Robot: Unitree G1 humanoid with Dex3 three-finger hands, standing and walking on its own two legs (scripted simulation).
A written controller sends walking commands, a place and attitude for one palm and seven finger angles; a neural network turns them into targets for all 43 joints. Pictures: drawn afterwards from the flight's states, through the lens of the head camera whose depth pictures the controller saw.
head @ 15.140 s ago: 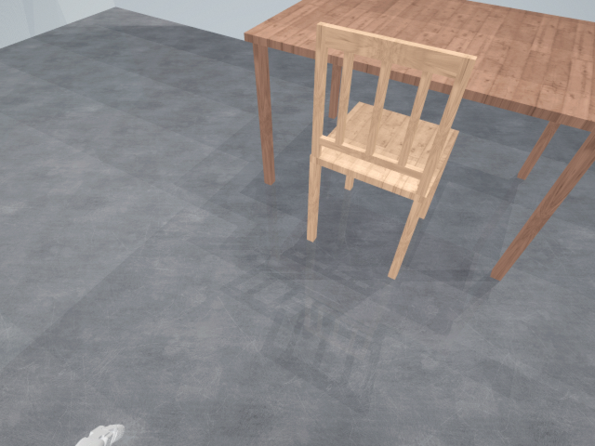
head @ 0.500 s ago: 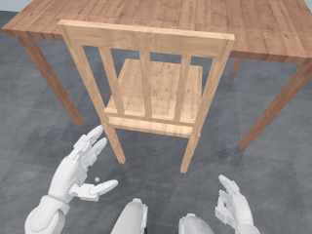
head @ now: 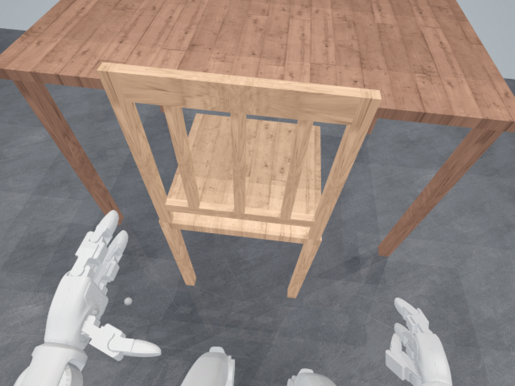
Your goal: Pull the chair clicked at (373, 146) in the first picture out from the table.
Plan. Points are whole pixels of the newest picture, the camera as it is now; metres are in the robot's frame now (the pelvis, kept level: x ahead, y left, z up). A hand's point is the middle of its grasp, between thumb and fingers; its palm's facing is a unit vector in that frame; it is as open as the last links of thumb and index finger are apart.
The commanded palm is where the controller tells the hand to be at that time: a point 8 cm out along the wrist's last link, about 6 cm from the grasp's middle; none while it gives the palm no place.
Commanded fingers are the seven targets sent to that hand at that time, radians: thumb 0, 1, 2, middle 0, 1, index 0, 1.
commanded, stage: raise the hand toward the chair's back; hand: left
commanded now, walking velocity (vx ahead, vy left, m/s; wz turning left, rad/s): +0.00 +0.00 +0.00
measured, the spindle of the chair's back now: (239, 169) +0.50 +0.06 +0.00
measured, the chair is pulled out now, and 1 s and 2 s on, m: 0.00 0.00 0.00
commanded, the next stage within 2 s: aim the fingers beside a spindle in 0.84 s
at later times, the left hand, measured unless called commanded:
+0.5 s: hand (104, 288) +0.24 +0.23 +0.04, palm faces -0.08 -1.00 -0.05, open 16.9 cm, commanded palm +0.22 +0.28 +0.05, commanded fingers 0.00 -0.50 0.30 -0.06 -0.08 -0.06 -0.08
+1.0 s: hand (111, 289) +0.24 +0.21 +0.05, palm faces -0.04 -1.00 -0.06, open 16.9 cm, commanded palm +0.23 +0.27 +0.04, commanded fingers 0.00 -0.50 0.30 -0.06 -0.08 -0.06 -0.08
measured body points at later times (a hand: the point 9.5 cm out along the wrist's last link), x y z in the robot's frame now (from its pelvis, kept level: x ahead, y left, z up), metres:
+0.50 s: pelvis +0.00 +0.02 +0.01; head +0.06 +0.04 +0.45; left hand +0.24 +0.28 +0.05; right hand +0.17 -0.22 -0.07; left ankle +0.05 +0.09 -0.66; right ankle -0.01 -0.10 -0.66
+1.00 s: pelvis +0.00 +0.01 +0.01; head +0.06 +0.02 +0.45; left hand +0.24 +0.27 +0.05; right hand +0.18 -0.23 -0.07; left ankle +0.05 +0.09 -0.66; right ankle -0.01 -0.10 -0.66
